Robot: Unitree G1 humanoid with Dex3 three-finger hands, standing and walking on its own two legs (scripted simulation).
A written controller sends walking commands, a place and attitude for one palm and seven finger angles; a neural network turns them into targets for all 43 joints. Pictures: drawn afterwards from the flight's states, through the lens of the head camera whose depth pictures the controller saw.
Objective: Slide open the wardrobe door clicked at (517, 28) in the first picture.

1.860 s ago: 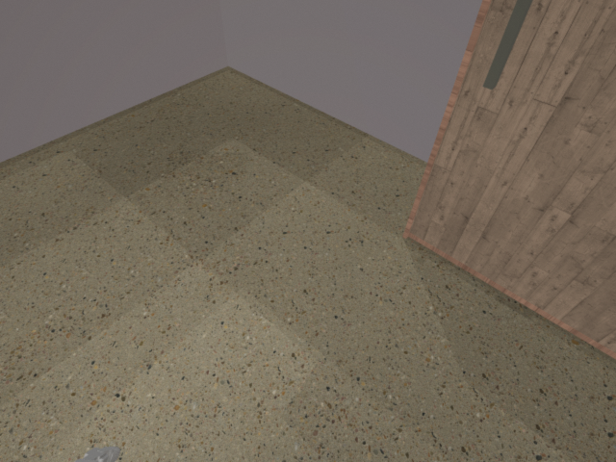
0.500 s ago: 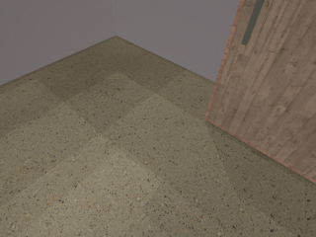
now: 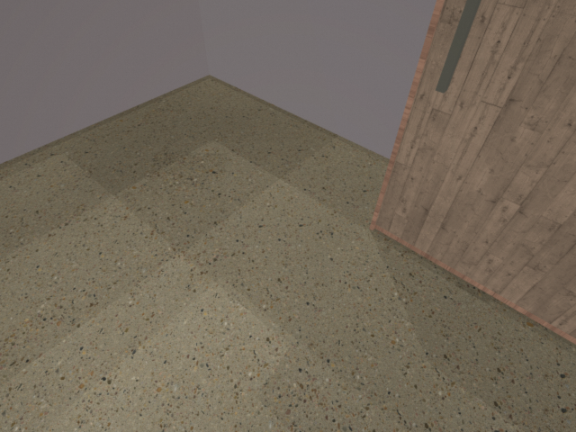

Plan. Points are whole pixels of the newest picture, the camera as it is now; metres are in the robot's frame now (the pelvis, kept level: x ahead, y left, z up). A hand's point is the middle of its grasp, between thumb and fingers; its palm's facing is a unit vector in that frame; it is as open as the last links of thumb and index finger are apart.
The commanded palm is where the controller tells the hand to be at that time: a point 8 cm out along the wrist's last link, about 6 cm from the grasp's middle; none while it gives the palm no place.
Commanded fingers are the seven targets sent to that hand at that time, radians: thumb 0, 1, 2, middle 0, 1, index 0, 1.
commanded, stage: walk to a spot facing it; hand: left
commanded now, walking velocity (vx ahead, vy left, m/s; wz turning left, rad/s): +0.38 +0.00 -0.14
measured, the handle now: (459, 45) +1.07 -0.41 +0.11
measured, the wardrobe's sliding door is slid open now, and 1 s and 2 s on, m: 0.00 0.00 0.00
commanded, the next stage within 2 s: turn to face it in 0.66 s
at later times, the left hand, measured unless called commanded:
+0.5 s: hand (194, 391) +0.23 +0.18 -0.19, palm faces -0.12 -0.98 -0.16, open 7.3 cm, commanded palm none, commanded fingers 0.00 0.90 0.90 -0.20 -0.30 -0.20 -0.30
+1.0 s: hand (223, 320) +0.37 +0.16 -0.19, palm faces -0.09 -0.99 -0.13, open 7.3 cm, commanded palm none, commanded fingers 0.00 0.90 0.90 -0.20 -0.30 -0.20 -0.30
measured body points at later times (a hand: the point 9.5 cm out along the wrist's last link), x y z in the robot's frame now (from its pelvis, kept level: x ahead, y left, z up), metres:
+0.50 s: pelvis +0.15 +0.01 -0.02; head +0.20 +0.01 +0.43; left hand +0.24 +0.23 -0.18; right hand -0.03 -0.17 -0.15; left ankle -0.02 +0.13 -0.74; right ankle +0.26 -0.11 -0.71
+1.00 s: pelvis +0.35 -0.01 -0.01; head +0.37 +0.01 +0.44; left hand +0.37 +0.21 -0.18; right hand +0.41 -0.26 -0.14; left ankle +0.45 +0.09 -0.74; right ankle +0.30 -0.10 -0.74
